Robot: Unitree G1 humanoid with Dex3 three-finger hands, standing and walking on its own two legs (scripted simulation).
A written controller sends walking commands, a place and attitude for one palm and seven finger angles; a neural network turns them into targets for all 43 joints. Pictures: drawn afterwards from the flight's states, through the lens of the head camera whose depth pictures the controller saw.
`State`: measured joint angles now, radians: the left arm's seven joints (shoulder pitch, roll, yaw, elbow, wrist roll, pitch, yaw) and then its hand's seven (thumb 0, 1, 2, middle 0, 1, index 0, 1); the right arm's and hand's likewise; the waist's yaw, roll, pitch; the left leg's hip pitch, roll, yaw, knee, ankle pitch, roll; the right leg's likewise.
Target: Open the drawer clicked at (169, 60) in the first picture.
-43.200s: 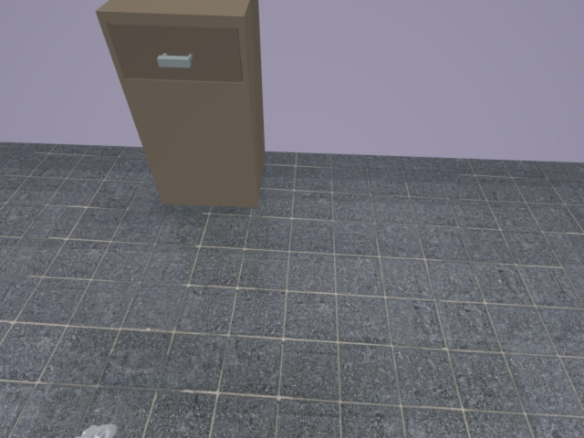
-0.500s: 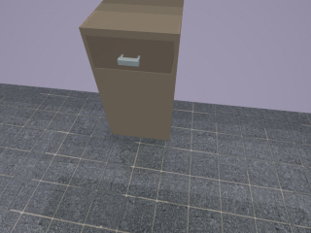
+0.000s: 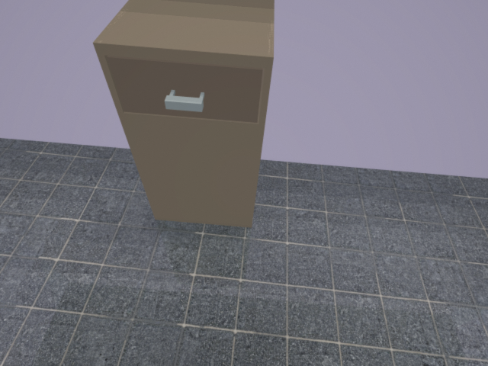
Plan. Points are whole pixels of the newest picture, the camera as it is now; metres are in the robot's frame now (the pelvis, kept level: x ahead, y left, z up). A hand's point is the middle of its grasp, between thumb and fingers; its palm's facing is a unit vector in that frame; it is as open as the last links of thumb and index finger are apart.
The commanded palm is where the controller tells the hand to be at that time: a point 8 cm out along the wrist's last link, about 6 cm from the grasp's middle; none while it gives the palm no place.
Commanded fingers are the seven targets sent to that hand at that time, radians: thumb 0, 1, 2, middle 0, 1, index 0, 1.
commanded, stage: take the last steps up to it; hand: left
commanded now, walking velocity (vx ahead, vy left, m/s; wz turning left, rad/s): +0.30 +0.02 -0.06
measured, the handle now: (186, 98) +0.78 +0.19 -0.03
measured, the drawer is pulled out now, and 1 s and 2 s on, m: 0.00 0.00 0.00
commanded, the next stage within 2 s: come to a stop and stand still in 0.48 s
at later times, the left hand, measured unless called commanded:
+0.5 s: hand (181, 322) +0.22 +0.13 -0.17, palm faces +0.01 -0.97 -0.23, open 7.1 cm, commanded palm none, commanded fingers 0.00 0.90 0.90 -0.20 -0.30 -0.20 -0.30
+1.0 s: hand (172, 283) +0.30 +0.16 -0.16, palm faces +0.00 -0.96 -0.29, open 7.4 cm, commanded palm none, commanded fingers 0.00 0.90 0.90 -0.20 -0.30 -0.20 -0.30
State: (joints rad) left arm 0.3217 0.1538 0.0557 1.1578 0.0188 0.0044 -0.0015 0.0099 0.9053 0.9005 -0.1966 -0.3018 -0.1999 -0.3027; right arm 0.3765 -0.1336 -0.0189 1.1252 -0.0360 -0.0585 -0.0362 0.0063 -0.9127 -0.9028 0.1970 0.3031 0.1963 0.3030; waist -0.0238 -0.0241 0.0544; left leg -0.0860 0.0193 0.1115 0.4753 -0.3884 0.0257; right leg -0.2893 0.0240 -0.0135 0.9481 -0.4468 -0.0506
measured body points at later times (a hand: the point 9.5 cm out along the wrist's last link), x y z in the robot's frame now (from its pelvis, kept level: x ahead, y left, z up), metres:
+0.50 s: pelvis +0.17 -0.06 +0.00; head +0.22 -0.06 +0.45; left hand +0.22 +0.18 -0.15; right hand +0.17 -0.27 -0.16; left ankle +0.17 +0.10 -0.67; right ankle +0.18 -0.12 -0.73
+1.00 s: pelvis +0.25 -0.05 +0.00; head +0.31 -0.07 +0.44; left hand +0.30 +0.21 -0.14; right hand +0.33 -0.29 -0.16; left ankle +0.31 +0.10 -0.73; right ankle +0.23 -0.18 -0.70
